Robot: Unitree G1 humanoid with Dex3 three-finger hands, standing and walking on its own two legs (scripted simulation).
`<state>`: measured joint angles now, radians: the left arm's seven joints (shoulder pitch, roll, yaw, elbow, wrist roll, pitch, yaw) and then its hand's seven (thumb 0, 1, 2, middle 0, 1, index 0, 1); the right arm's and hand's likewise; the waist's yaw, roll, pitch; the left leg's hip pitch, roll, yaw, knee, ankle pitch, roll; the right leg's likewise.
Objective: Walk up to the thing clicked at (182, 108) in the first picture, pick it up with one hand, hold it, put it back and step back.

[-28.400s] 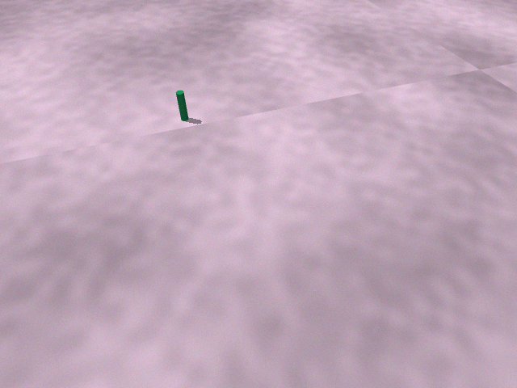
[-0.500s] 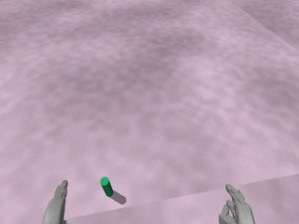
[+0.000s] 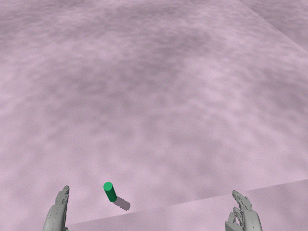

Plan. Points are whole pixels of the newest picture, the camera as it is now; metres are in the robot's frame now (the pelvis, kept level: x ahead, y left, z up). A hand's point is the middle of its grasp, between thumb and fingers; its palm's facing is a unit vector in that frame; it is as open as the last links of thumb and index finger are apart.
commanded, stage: home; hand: left
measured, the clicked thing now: (110, 192) +0.43 +0.23 -0.63
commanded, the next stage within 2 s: stand in 0.22 s
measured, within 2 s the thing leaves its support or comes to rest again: neither
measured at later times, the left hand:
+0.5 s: hand (80, 221) +0.17 +0.18 -0.05, palm faces +0.10 -0.95 -0.28, open 16.0 cm
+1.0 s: hand out of the picture +0.10 +0.25 -0.11, palm faces -0.02 -0.93 -0.36, open 7.5 cm
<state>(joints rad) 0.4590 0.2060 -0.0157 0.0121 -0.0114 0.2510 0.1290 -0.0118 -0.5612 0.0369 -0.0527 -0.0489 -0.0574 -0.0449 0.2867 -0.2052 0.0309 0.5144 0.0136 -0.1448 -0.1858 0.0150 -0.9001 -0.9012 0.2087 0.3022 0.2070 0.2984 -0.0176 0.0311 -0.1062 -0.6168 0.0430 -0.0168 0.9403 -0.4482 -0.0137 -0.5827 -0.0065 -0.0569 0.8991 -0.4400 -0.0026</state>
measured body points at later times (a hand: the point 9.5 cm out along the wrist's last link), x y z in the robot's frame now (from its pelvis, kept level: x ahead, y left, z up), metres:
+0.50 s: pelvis +0.00 +0.00 +0.00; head +0.02 +0.00 +0.45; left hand +0.16 +0.23 -0.03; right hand +0.16 -0.23 -0.07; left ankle +0.02 +0.13 -0.69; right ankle +0.01 -0.12 -0.69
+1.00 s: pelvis +0.00 +0.01 +0.03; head +0.00 +0.01 +0.48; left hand +0.10 +0.30 -0.08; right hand +0.09 -0.28 -0.09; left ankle +0.02 +0.13 -0.69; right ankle +0.01 -0.12 -0.69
